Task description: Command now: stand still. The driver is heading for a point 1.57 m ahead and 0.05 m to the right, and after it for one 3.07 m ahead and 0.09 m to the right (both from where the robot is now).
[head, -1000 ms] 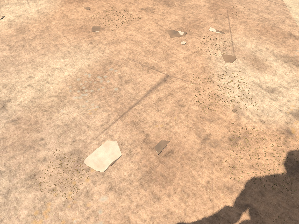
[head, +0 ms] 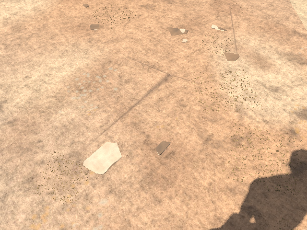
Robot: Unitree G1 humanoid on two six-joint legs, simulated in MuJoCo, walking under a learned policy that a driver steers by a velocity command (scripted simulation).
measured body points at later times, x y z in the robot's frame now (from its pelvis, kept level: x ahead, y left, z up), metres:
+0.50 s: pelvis +0.05 +0.03 -0.01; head +0.05 +0.05 +0.44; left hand +0.00 +0.28 -0.17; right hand +0.07 -0.22 -0.15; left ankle +0.04 +0.13 -0.74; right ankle -0.02 -0.11 -0.73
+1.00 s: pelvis +0.30 +0.00 -0.02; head +0.34 +0.00 +0.42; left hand +0.52 +0.23 -0.12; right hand +0.20 -0.25 -0.16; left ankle +0.06 +0.13 -0.68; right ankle +0.42 -0.09 -0.74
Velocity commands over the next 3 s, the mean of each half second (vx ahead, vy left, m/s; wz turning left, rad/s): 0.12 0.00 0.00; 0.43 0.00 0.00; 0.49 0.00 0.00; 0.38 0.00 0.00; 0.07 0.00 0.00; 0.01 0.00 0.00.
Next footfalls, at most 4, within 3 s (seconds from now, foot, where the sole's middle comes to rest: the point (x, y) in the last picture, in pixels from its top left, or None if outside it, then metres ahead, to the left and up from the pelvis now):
0.96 right None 0.46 -0.09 -0.77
1.50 left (130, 175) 0.77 0.15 -0.77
2.00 right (172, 134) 1.02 -0.06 -0.77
2.30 left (126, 146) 0.94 0.18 -0.77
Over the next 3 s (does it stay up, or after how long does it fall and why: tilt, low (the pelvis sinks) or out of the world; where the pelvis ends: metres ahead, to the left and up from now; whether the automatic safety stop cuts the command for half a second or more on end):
stays up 0.95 0.06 0.00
